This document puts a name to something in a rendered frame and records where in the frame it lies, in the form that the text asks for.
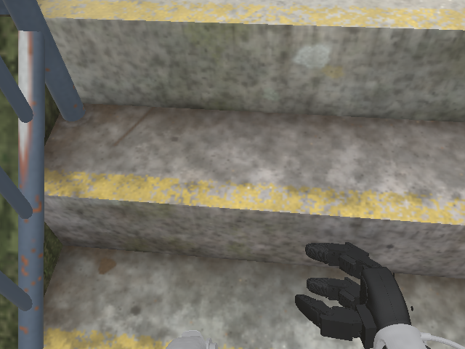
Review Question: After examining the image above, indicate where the left robot shin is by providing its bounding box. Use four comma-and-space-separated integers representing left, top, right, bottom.
182, 330, 205, 341

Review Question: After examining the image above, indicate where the right robot forearm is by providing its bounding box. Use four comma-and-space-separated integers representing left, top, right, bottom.
373, 324, 431, 349

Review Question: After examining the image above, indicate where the robot right hand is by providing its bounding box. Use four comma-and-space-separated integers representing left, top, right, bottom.
295, 242, 413, 349

